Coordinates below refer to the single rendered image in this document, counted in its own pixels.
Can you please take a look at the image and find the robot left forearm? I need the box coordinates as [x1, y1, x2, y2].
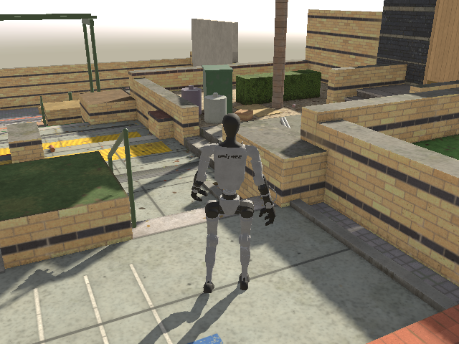
[191, 171, 203, 193]

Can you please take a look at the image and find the robot right upper arm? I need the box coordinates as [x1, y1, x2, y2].
[245, 145, 265, 186]

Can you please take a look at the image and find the robot left shin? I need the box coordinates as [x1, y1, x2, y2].
[205, 234, 217, 284]

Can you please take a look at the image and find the robot right forearm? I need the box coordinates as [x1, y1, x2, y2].
[258, 174, 274, 209]

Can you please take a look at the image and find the robot left upper arm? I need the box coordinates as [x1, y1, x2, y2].
[196, 143, 216, 182]

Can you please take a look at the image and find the humanoid robot head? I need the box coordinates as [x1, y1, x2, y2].
[219, 113, 243, 148]

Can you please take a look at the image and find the left robot hand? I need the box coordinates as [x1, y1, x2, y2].
[191, 189, 208, 201]

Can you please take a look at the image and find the right robot hand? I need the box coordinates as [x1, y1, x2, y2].
[259, 206, 276, 226]

